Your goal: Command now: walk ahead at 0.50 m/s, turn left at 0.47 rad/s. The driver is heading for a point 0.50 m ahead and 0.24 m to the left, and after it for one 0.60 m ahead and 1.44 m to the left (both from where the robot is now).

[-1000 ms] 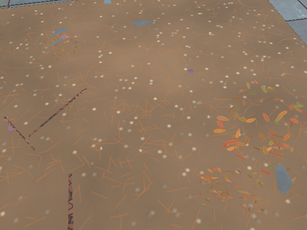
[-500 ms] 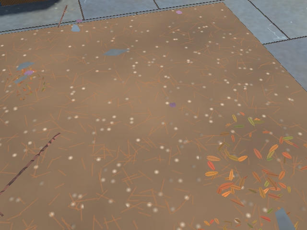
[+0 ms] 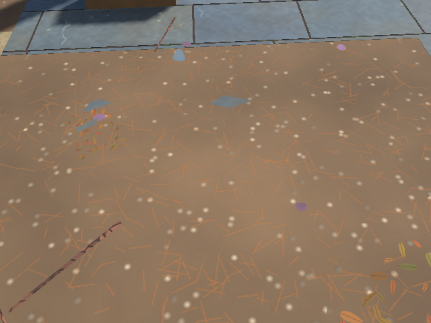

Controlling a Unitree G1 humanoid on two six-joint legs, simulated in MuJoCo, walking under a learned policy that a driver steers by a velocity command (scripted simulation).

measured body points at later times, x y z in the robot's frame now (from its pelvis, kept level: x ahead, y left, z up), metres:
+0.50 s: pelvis +0.28 +0.08 +0.00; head +0.31 +0.10 +0.45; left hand +0.39 +0.39 -0.10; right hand +0.42 -0.17 -0.11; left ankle +0.27 +0.14 -0.75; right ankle +0.43 -0.09 -0.67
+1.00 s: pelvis +0.57 +0.12 +0.00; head +0.59 +0.13 +0.45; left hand +0.45 +0.39 -0.12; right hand +0.85 -0.02 -0.10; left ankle +0.54 +0.29 -0.67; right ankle +0.61 +0.02 -0.75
